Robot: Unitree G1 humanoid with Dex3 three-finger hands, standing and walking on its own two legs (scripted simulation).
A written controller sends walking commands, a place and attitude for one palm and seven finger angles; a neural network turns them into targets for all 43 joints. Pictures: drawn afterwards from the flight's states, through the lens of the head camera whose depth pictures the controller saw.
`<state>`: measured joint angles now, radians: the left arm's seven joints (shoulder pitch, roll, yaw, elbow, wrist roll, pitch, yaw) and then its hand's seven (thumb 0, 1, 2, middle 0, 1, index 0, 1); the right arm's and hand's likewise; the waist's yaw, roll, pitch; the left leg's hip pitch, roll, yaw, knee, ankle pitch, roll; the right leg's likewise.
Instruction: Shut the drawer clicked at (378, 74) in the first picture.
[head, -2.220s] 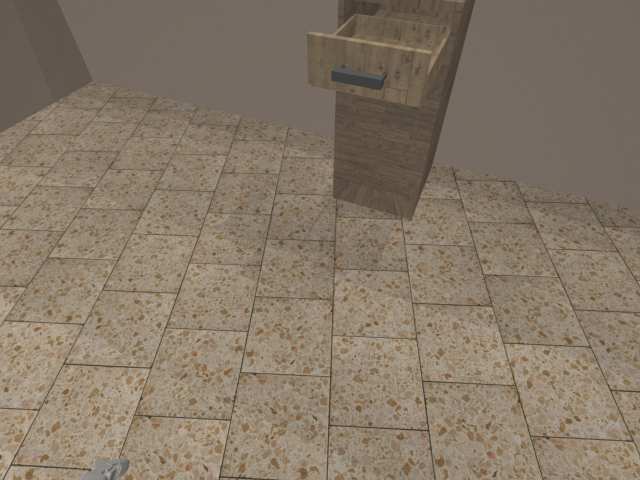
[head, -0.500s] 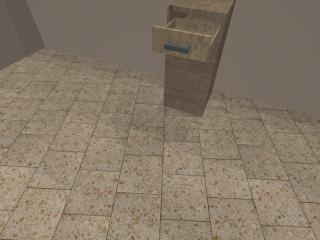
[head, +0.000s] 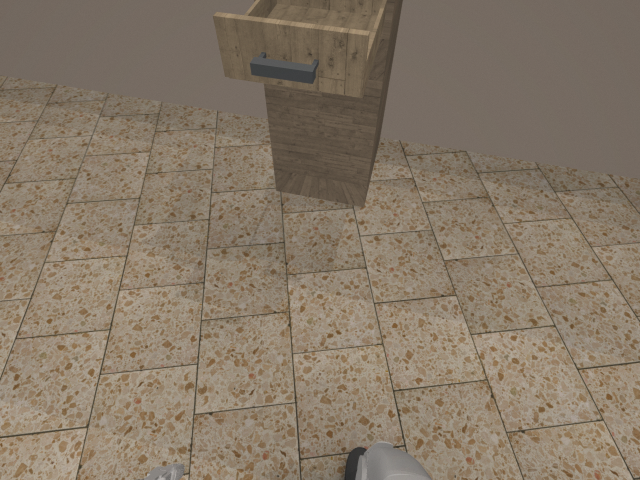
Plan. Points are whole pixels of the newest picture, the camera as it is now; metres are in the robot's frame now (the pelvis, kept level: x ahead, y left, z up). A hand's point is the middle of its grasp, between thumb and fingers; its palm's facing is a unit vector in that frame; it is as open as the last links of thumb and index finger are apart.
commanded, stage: walk to a spot facing it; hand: left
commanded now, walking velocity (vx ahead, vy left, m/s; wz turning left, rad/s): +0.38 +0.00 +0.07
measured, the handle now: (286, 65) +0.90 +0.08 +0.02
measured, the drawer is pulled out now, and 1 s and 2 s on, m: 0.30 0.30 0.30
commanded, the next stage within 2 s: turn to face it in 0.36 s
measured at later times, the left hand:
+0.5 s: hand out of the picture +0.12 +0.17 -0.16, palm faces +0.23 -0.96 -0.15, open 7.3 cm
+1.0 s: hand (194, 348) +0.33 +0.21 -0.15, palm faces +0.00 -0.97 -0.25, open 7.3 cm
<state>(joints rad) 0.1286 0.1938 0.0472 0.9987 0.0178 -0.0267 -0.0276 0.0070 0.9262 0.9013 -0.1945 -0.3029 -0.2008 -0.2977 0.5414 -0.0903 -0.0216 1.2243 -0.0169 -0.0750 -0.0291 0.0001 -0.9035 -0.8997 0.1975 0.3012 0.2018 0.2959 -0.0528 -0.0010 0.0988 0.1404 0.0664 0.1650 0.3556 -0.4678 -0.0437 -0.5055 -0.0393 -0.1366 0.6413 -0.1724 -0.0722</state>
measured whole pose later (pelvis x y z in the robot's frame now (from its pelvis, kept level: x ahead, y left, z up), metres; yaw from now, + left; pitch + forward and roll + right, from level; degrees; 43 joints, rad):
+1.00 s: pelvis +0.25 +0.02 +0.01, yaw -4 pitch -1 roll +2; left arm 0.23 0.18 0.07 0.95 0.02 0.03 0.01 0.00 0.92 0.90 -0.19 -0.30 -0.20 -0.30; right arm 0.21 -0.18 -0.06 1.01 -0.02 0.01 -0.02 -0.01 -0.92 -0.90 0.20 0.30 0.20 0.30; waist 0.00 0.01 0.05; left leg -0.27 0.13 0.32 0.58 -0.26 0.01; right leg -0.31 -0.07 -0.09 0.64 -0.30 0.02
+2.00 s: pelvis +0.33 -0.04 +0.00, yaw -13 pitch -1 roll +1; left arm 0.10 0.15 0.05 1.00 0.02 -0.05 -0.02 0.00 0.91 0.90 -0.19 -0.30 -0.20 -0.30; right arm 0.52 -0.09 -0.03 1.19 -0.02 -0.04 -0.02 0.00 -0.90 -0.90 0.20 0.30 0.20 0.30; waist -0.07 0.00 0.08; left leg -0.06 0.06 0.10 0.61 -0.47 -0.02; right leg -0.37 -0.05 -0.12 0.58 -0.19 -0.05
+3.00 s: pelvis +0.54 -0.05 +0.02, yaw -13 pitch -1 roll +2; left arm 0.17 0.15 0.03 1.06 0.01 -0.01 0.04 0.00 0.93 0.90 -0.19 -0.30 -0.20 -0.30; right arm 0.35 -0.10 -0.02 1.16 -0.01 -0.01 -0.03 0.00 -0.91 -0.90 0.19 0.30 0.20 0.30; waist -0.03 0.00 0.04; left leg -0.17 0.02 0.19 0.47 -0.27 0.02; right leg -0.26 -0.06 -0.06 0.53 -0.24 0.00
